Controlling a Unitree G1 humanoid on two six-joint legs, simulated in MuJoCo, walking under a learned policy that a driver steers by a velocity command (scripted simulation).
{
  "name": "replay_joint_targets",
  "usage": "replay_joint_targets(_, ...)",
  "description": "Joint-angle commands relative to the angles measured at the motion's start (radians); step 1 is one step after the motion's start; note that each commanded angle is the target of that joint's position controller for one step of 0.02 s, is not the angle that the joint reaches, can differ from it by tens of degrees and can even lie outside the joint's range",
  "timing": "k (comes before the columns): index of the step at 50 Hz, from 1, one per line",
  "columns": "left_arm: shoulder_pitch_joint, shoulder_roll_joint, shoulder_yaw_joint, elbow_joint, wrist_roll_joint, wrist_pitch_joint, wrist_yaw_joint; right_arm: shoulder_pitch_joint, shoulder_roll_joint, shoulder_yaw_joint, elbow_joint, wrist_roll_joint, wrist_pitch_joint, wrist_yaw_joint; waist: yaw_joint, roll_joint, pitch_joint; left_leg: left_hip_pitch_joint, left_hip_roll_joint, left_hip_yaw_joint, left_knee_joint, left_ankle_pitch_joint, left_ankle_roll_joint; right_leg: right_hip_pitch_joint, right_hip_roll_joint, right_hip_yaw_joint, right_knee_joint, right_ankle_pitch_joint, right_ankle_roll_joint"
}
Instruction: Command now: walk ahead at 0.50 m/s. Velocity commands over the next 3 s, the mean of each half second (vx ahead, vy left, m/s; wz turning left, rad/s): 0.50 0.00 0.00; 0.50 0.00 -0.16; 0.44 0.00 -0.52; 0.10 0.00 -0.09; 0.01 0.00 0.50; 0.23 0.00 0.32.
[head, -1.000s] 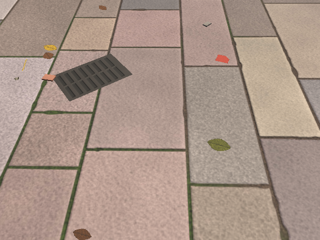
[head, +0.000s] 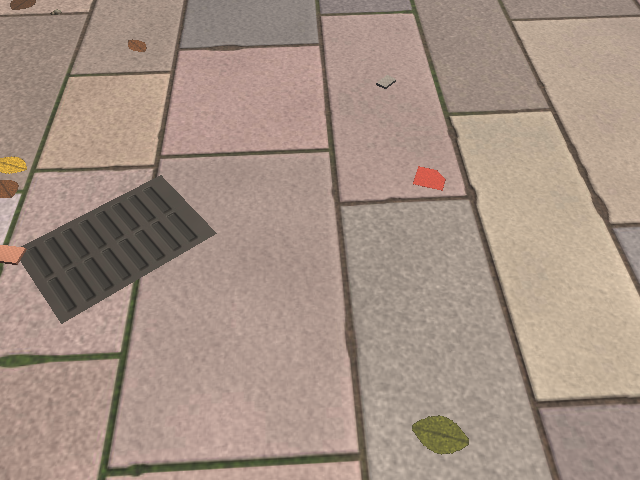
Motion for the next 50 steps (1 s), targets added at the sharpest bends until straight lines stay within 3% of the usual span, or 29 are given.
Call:
replay_joint_targets(1,-0.115,0.070,0.008,-0.095,-0.005,-0.018,-0.020,0.039,-0.170,-0.036,-0.018,0.007,0.007,-0.009,0.012,0.080,0.075,-0.003,0.319,-0.136,-0.023,0.240,0.149,0.002,0.021,-0.005,-0.067,-0.046,-0.025)
replay_joint_targets(3,-0.073,0.099,0.017,-0.096,-0.006,-0.023,-0.028,0.023,-0.185,-0.043,-0.020,0.006,0.020,-0.011,0.050,0.102,0.045,0.045,0.337,-0.141,0.047,0.365,0.129,0.078,0.044,-0.020,-0.091,-0.129,-0.053)
replay_joint_targets(4,0.007,0.125,0.031,-0.078,-0.006,-0.025,-0.027,-0.001,-0.189,-0.043,-0.026,0.004,0.026,-0.011,0.101,0.111,-0.004,0.043,0.316,-0.117,0.147,0.529,0.111,0.197,0.076,-0.049,-0.109,-0.150,-0.073)
replay_joint_targets(5,0.175,0.172,0.058,-0.025,-0.005,-0.025,-0.021,-0.007,-0.165,-0.034,-0.033,-0.003,0.032,-0.011,0.174,0.096,-0.108,-0.010,0.259,-0.076,0.343,0.625,0.085,0.422,0.098,-0.065,-0.112,-0.140,-0.104)
replay_joint_targets(6,0.365,0.252,0.080,0.013,0.007,-0.022,-0.012,0.012,-0.124,-0.014,-0.061,-0.024,0.031,-0.012,0.226,-0.020,-0.270,-0.212,0.191,-0.023,0.670,0.383,0.049,0.735,-0.083,0.142,-0.085,-0.124,-0.171)
replay_joint_targets(7,0.413,0.307,0.090,0.040,0.010,-0.016,-0.021,0.140,0.014,0.023,-0.057,-0.016,0.008,0.001,0.152,-0.296,-0.380,-0.612,-0.001,-0.044,0.992,-0.270,-0.011,1.043,-0.279,0.625,-0.224,-0.353,-0.323)
replay_joint_targets(8,0.393,0.199,0.060,0.025,0.007,-0.020,-0.023,0.076,-0.103,-0.001,-0.048,0.009,-0.015,0.004,0.187,-0.171,-0.342,-0.720,0.044,-0.183,1.111,-0.334,0.009,1.017,-0.260,0.681,-0.297,-0.448,-0.287)
replay_joint_targets(9,0.302,0.161,0.046,0.007,0.007,-0.024,-0.020,-0.020,-0.156,-0.015,-0.078,0.032,-0.030,0.006,0.172,-0.119,-0.203,-0.777,0.094,-0.167,1.122,-0.242,0.028,0.892,-0.233,0.530,-0.309,-0.387,-0.245)
replay_joint_targets(10,0.218,0.144,0.039,-0.012,0.012,-0.026,-0.020,-0.069,-0.152,-0.015,-0.087,0.029,-0.034,-0.001,0.140,-0.034,-0.131,-0.741,0.149,-0.137,1.083,-0.146,0.027,0.751,-0.199,0.412,-0.331,-0.256,-0.229)
replay_joint_targets(11,0.174,0.122,0.034,-0.018,0.018,-0.028,-0.022,-0.095,-0.143,-0.020,-0.090,0.012,-0.030,-0.006,0.116,-0.006,-0.079,-0.705,0.181,-0.131,1.025,-0.087,0.020,0.640,-0.167,0.331,-0.360,-0.162,-0.224)
replay_joint_targets(13,0.159,0.092,0.025,-0.009,0.026,-0.032,-0.026,-0.066,-0.105,-0.022,-0.082,0.005,-0.005,-0.005,0.072,-0.032,-0.064,-0.610,0.213,-0.132,0.957,-0.030,0.011,0.544,-0.120,0.236,-0.415,-0.096,-0.216)
replay_joint_targets(16,0.201,0.125,0.034,0.017,0.019,-0.037,-0.016,-0.106,-0.082,-0.020,-0.097,-0.003,0.017,-0.008,0.064,-0.018,-0.020,-0.655,0.224,-0.116,0.854,0.035,-0.016,0.511,-0.112,0.160,-0.464,-0.018,-0.234)
replay_joint_targets(19,0.247,0.138,0.037,0.038,0.016,-0.025,0.001,-0.212,-0.079,-0.022,-0.133,-0.012,0.016,-0.006,0.087,-0.008,0.012,-0.727,0.223,-0.108,0.685,0.181,-0.039,0.538,-0.099,0.109,-0.487,-0.009,-0.224)
replay_joint_targets(23,0.302,0.149,0.038,0.064,0.008,-0.017,0.012,-0.347,-0.058,-0.011,-0.169,-0.006,0.006,0.006,0.129,-0.017,0.045,-0.677,0.182,-0.065,0.460,0.341,-0.041,0.545,-0.066,0.037,-0.501,-0.046,-0.193)
replay_joint_targets(28,0.370,0.158,0.045,0.110,-0.001,0.004,0.018,-0.462,-0.068,-0.006,-0.217,0.004,-0.007,0.031,0.151,-0.020,0.081,-0.704,0.160,-0.066,0.342,0.287,-0.010,0.695,-0.130,0.040,-0.443,-0.010,-0.186)
replay_joint_targets(31,0.341,0.178,0.055,0.111,-0.003,0.018,0.024,-0.412,-0.105,-0.019,-0.216,0.005,-0.016,0.043,0.101,-0.044,0.039,-0.596,0.126,-0.043,0.309,0.183,0.029,0.756,-0.154,0.040,-0.349,0.180,-0.161)
replay_joint_targets(32,0.318,0.184,0.056,0.106,-0.003,0.023,0.025,-0.330,-0.129,-0.033,-0.194,0.004,-0.017,0.041,0.052,-0.056,-0.013,-0.468,0.092,-0.012,0.296,0.170,0.047,0.747,-0.134,0.019,-0.254,0.343,-0.145)
replay_joint_targets(33,0.310,0.162,0.048,0.100,0.002,0.029,0.026,-0.166,-0.172,-0.059,-0.140,0.002,-0.015,0.035,-0.021,-0.039,-0.109,-0.245,0.071,0.003,0.291,0.188,0.075,0.685,-0.080,-0.019,-0.068,0.409,-0.118)
replay_joint_targets(34,0.325,0.131,0.030,0.076,0.020,0.029,0.027,0.019,-0.245,-0.080,-0.100,-0.010,-0.013,0.025,-0.074,0.067,-0.255,0.068,0.244,-0.196,0.320,0.196,0.139,0.472,-0.017,-0.062,0.242,0.146,-0.083)
replay_joint_targets(35,0.451,-0.014,-0.009,0.071,0.019,0.005,0.013,0.079,-0.311,-0.093,-0.077,-0.011,-0.006,0.027,-0.001,0.335,-0.372,0.390,0.462,-0.686,0.202,0.010,0.312,0.062,0.183,-0.037,0.589,-0.556,-0.014)
replay_joint_targets(36,0.392,0.085,0.010,0.083,-0.011,-0.020,0.009,0.061,-0.210,-0.065,-0.083,-0.002,-0.008,0.027,-0.042,0.239,-0.350,0.369,0.455,-0.759,0.116,-0.118,0.289,-0.058,0.149,0.111,0.720,-0.663,-0.031)
replay_joint_targets(37,0.298,0.144,0.027,0.054,-0.041,-0.034,0.007,-0.029,-0.166,-0.053,-0.102,-0.004,-0.013,0.022,-0.031,0.194,-0.201,0.236,0.430,-0.596,0.099,-0.084,0.235,-0.122,0.098,0.107,0.736,-0.583,-0.052)
replay_joint_targets(38,0.250,0.147,0.029,0.044,-0.040,-0.035,0.015,-0.111,-0.137,-0.043,-0.120,-0.010,-0.018,0.020,0.003,0.112,-0.130,0.088,0.396,-0.467,0.072,-0.001,0.200,-0.082,0.039,0.082,0.690,-0.481,-0.054)
replay_joint_targets(39,0.225,0.139,0.037,0.043,-0.026,-0.027,0.023,-0.163,-0.101,-0.034,-0.124,-0.018,-0.023,0.023,0.030,0.092,-0.069,-0.035,0.361,-0.374,0.037,0.070,0.178,-0.039,0.008,0.077,0.626,-0.418,-0.050)
replay_joint_targets(41,0.272,0.096,0.040,0.055,-0.020,0.003,0.024,-0.187,-0.073,-0.026,-0.111,-0.032,-0.032,0.025,0.078,0.130,-0.045,-0.153,0.322,-0.257,-0.024,0.127,0.155,0.065,-0.025,0.090,0.568,-0.354,-0.048)
replay_joint_targets(42,0.281,0.074,0.038,0.056,-0.021,0.016,0.023,-0.178,-0.082,-0.029,-0.102,-0.032,-0.035,0.023,0.086,0.125,-0.031,-0.182,0.319,-0.216,-0.046,0.159,0.159,0.070,-0.029,0.088,0.551,-0.343,-0.044)
replay_joint_targets(44,0.247,0.067,0.041,0.037,-0.018,0.031,0.025,-0.160,-0.113,-0.037,-0.087,-0.034,-0.040,0.013,0.090,0.104,0.002,-0.195,0.321,-0.147,-0.076,0.218,0.163,0.015,-0.031,0.099,0.503,-0.272,-0.033)
replay_joint_targets(47,0.180,0.069,0.045,0.008,-0.010,0.031,0.019,-0.140,-0.129,-0.041,-0.077,-0.036,-0.037,-0.004,0.078,0.086,0.023,-0.156,0.308,-0.055,-0.089,0.288,0.146,-0.057,-0.016,0.110,0.362,-0.114,-0.020)
replay_joint_targets(50,0.091,0.052,0.037,-0.025,-0.005,0.024,0.002,-0.132,-0.139,-0.039,-0.077,-0.030,-0.031,-0.015,0.052,0.082,0.043,-0.143,0.282,0.042,-0.099,0.317,0.116,-0.026,-0.002,0.042,0.192,0.019,-0.021)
